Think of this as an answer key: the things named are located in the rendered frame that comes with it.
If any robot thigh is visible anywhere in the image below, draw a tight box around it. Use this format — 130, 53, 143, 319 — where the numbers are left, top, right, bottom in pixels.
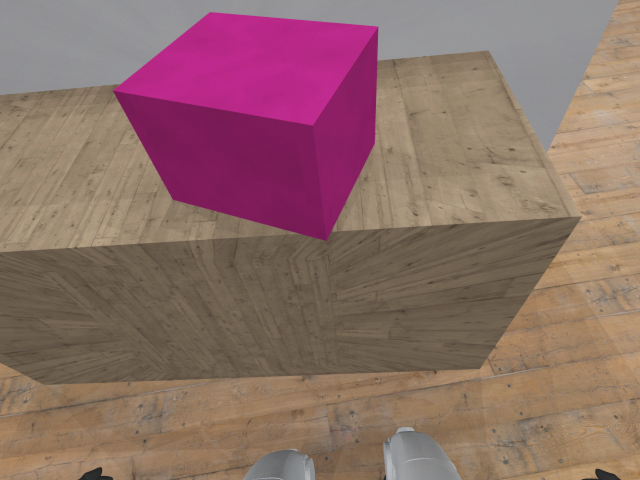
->
243, 450, 315, 480
383, 431, 462, 480

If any carton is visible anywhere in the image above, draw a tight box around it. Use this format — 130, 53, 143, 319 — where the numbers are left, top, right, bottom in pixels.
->
113, 12, 378, 241

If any pedestal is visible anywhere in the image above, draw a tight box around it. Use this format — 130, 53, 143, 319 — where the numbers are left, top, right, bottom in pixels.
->
0, 50, 582, 385

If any robot left thigh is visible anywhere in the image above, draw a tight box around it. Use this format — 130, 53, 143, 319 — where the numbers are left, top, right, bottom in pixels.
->
243, 450, 315, 480

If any robot right thigh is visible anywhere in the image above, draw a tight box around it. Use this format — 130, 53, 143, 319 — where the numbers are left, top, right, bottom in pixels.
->
383, 431, 462, 480

